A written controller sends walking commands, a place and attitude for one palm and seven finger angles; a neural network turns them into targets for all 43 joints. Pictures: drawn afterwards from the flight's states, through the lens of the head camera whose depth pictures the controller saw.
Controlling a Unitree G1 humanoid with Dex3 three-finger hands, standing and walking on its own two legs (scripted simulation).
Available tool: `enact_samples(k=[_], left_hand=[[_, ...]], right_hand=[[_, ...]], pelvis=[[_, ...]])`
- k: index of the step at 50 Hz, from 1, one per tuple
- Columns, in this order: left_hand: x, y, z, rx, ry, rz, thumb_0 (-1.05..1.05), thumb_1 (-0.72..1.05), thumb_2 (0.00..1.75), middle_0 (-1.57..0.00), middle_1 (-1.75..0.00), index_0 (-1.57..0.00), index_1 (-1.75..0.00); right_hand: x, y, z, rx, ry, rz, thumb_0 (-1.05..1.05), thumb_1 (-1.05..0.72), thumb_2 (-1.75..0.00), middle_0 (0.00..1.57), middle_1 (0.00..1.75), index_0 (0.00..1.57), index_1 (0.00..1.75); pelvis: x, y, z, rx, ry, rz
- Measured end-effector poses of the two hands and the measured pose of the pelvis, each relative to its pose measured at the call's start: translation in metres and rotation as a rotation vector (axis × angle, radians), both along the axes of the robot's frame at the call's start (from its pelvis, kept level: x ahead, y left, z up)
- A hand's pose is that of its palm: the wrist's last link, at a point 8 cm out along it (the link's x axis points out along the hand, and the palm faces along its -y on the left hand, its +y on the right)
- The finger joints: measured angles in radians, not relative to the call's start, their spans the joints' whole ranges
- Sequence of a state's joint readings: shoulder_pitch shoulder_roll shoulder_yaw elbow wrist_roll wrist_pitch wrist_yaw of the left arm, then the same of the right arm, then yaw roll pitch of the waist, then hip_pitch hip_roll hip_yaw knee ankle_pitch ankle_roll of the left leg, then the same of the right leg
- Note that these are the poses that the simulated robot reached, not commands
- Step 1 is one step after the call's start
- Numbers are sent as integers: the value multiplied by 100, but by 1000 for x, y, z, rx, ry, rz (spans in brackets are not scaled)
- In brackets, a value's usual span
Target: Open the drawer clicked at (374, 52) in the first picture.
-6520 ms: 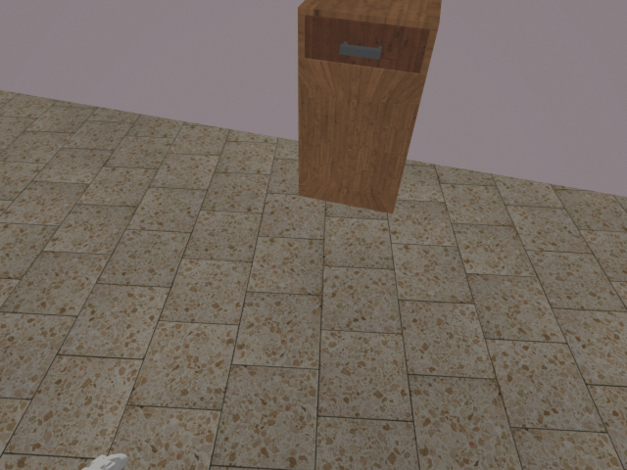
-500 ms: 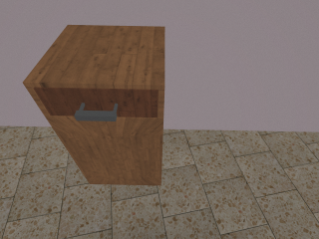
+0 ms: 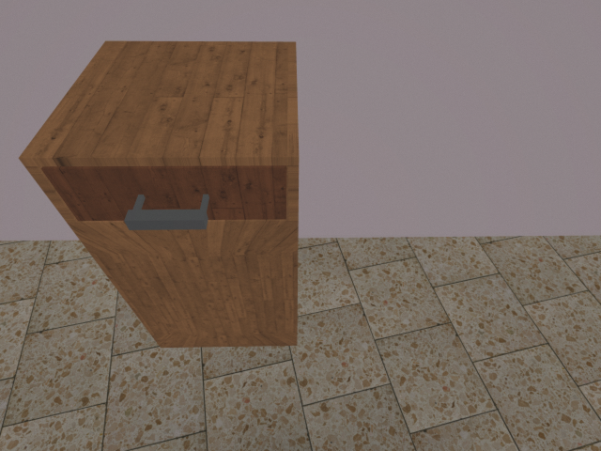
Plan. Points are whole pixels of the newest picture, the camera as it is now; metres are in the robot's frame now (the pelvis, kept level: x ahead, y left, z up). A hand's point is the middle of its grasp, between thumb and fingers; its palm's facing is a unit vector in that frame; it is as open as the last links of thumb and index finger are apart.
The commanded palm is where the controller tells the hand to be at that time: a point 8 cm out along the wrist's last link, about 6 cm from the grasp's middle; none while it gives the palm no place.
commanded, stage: look again from close up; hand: left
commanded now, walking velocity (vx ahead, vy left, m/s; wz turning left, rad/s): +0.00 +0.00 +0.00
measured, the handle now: (170, 209) +0.51 +0.27 -0.02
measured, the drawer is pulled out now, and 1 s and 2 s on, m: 0.00 0.00 0.00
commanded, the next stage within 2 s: come to a stop and stand still in 0.42 s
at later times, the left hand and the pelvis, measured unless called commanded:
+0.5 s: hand out of the picture +0.00 +0.17 -0.18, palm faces +0.01 -0.98 -0.19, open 7.4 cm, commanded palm none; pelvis -0.01 +0.00 +0.00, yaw +0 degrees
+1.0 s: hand out of the picture -0.01 +0.16 -0.18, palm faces +0.01 -0.98 -0.19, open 7.4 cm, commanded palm none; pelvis -0.01 -0.01 -0.01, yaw +1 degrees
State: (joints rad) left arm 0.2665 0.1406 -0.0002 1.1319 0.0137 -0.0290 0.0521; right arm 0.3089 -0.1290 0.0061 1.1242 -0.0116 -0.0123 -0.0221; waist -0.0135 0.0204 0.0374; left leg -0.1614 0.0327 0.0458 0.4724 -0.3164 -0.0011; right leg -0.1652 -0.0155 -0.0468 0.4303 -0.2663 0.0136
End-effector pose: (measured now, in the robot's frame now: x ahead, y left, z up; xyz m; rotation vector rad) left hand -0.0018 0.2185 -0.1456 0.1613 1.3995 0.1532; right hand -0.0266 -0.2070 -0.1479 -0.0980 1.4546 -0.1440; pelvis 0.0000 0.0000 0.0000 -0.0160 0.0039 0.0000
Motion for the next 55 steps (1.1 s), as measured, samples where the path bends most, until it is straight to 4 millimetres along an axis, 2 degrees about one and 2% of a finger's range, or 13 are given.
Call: enact_samples(k=[6, 15, 34, 43, 49, 55], left_hand=[[-6, 5, -4, -7, -1, -6, 1, 91, 89, -20, -29, -20, -30], [-3, 9, -5, -4, -30, -2, 0, 91, 89, -20, -29, -20, -30], [-12, -10, -3, -23, 10, 7, 0, 91, 89, -20, -29, -20, -30], [-9, -18, -3, -24, 9, 14, 1, 91, 89, -20, -29, -20, -30], [-11, -13, -7, -13, -4, -7, 1, 91, 89, -20, -29, -20, -30], [-8, -1, -11, -19, -58, -2, 1, 91, 89, -20, -29, -20, -30]], right_hand=[[13, -4, -4, -15, -59, 39, 2, -92, -90, 20, 30, 20, 30], [27, -10, -3, -34, -108, 52, 2, -92, -90, 20, 30, 20, 30], [12, -15, -2, -14, -38, 40, 1, -91, -90, 20, 30, 20, 30], [14, -17, -3, -7, -32, 32, 1, -91, -90, 20, 30, 20, 30], [21, -26, -1, -40, -78, 24, 2, -92, -90, 20, 30, 20, 30], [26, -23, 4, -65, -141, 40, 1, -91, -90, 20, 30, 19, 30]], pelvis=[[-5, 5, -5, 5, -5, 5], [-5, 5, -6, 14, -27, -2], [-2, -8, -3, 20, -15, -4], [1, -14, -2, 20, -15, -3], [-7, -10, -6, 2, -6, 10], [-15, -3, -7, 2, -34, 9]])
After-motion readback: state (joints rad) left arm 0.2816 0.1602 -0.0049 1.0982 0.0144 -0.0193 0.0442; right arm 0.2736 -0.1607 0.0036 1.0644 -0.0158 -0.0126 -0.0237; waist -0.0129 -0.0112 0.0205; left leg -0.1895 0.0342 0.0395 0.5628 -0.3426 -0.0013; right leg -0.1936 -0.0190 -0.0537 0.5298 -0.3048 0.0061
